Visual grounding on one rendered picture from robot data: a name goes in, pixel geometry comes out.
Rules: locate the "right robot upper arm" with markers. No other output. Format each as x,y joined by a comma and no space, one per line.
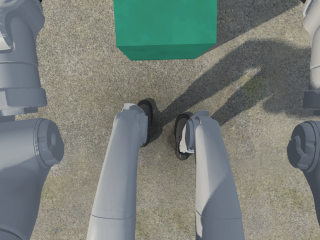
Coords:
303,152

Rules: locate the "right robot forearm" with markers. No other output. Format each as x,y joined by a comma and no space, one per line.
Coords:
311,23

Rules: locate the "carton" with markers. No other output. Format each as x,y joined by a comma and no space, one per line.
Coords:
165,29

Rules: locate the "left robot shin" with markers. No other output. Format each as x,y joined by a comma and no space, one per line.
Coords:
128,106

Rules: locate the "left robot upper arm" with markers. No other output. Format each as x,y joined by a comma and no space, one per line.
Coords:
28,150

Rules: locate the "left robot thigh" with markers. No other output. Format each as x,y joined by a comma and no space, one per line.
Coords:
113,215

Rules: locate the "left robot forearm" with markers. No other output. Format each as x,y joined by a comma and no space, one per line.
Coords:
20,86

